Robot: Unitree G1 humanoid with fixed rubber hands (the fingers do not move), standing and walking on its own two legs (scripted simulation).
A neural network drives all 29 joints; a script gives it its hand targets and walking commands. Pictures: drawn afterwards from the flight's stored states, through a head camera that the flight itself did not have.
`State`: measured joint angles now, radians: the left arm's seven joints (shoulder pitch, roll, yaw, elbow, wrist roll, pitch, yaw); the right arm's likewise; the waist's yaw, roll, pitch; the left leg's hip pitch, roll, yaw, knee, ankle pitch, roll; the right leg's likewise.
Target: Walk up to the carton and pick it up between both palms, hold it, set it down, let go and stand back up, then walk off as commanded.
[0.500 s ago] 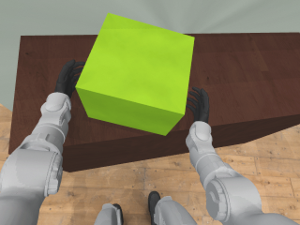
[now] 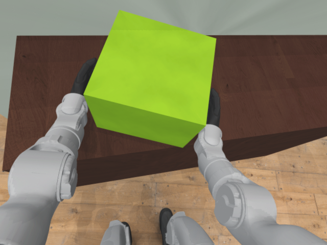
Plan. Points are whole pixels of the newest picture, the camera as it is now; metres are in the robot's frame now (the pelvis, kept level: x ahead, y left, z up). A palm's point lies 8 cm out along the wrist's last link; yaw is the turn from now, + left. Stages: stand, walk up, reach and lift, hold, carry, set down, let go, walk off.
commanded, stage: reach and lift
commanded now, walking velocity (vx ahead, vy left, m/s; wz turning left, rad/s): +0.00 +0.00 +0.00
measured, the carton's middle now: (153, 84) +0.49 -0.02 +0.00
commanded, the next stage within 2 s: none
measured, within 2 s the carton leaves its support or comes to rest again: neither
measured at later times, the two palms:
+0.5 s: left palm (82, 92) +0.48 +0.15 -0.02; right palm (209, 123) +0.39 -0.16 -0.03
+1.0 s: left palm (82, 92) +0.48 +0.15 -0.02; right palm (209, 123) +0.39 -0.16 -0.03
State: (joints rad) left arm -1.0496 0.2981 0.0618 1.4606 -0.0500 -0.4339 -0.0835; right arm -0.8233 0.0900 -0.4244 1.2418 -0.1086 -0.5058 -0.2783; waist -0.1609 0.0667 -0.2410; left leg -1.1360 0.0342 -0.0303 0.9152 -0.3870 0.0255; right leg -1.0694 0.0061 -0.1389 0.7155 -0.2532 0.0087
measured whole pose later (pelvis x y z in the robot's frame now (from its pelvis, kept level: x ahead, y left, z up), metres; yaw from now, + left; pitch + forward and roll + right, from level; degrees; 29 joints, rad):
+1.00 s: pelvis +0.00 +0.00 +0.00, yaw +0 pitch +35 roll -7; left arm -1.10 0.29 0.12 1.60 0.00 -0.61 -0.08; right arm -0.82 0.10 -0.54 1.30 -0.19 -0.69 -0.26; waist -0.15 0.07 -0.21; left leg -1.14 0.03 -0.03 0.92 -0.39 0.03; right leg -1.07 0.01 -0.14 0.72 -0.25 0.01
